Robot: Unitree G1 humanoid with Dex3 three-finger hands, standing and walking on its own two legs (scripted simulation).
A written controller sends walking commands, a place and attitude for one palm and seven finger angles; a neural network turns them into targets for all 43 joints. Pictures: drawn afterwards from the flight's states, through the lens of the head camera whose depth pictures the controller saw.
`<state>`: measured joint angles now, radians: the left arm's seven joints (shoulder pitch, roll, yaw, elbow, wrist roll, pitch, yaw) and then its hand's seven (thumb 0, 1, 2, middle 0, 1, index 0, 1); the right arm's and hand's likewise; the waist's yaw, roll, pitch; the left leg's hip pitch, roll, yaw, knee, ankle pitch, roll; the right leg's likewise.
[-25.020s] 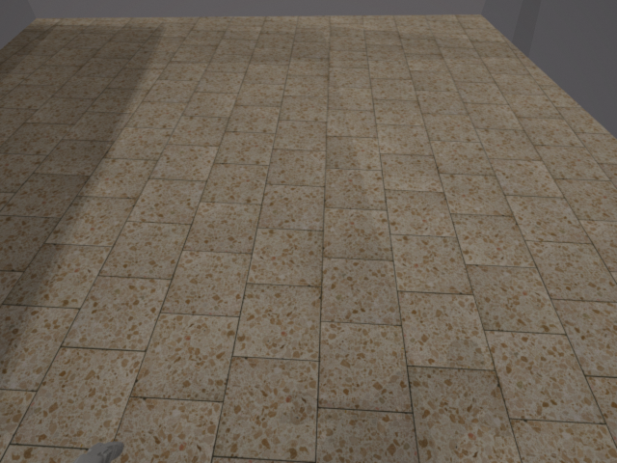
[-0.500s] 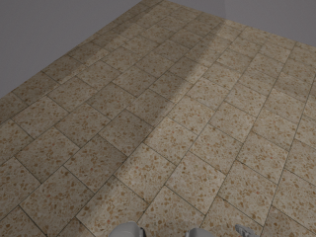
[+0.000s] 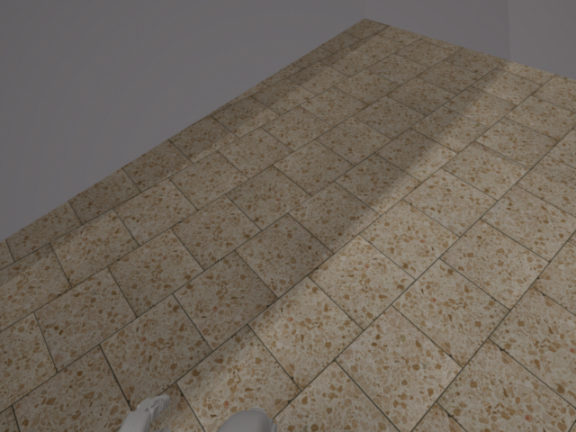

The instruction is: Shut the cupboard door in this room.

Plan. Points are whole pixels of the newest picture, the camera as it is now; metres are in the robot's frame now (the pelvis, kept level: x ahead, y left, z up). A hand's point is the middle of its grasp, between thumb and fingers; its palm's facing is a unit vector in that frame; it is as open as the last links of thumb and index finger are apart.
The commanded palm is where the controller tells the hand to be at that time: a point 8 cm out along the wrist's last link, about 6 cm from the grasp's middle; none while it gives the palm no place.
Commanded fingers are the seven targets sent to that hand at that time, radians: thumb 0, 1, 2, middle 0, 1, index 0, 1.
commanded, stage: walk to a spot facing it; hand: left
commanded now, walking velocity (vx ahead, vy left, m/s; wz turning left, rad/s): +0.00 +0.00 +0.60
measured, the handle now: out of the picture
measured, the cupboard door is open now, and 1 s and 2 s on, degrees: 77 77 77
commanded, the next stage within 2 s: none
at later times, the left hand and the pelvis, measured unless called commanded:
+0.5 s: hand out of the picture -0.09 +0.27 -0.18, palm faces +0.38 -0.88 -0.28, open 7.4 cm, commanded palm none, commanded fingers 0.00 0.90 0.90 -0.20 -0.30 -0.20 -0.30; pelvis -0.04 +0.04 +0.00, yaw +19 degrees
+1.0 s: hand out of the picture -0.06 +0.21 -0.14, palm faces +0.58 -0.77 -0.27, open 7.4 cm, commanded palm none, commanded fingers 0.00 0.90 0.90 -0.20 -0.30 -0.20 -0.30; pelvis +0.00 +0.01 +0.01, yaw +37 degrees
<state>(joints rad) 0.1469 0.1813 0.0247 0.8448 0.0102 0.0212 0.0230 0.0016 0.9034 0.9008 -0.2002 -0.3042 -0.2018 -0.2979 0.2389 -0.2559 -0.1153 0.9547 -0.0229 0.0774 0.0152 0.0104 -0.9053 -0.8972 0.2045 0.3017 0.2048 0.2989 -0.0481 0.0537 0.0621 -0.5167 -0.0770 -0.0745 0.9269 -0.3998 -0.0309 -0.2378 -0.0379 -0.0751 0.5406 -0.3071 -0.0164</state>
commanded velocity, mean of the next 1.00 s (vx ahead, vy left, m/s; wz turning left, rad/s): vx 0.11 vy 0.00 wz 0.60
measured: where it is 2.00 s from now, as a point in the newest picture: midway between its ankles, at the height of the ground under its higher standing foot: outside the picture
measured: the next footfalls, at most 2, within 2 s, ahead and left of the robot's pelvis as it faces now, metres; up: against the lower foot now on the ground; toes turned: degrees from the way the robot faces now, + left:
left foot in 0.38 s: -0.03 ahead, +0.15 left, +0.00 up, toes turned +21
right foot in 0.84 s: +0.07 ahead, -0.07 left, +0.00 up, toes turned +27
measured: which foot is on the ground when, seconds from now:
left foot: up 0.00-0.36, down 0.38-0.84, up 0.86-1.00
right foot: down 0.00-0.38, up 0.40-0.82, down 0.84-1.00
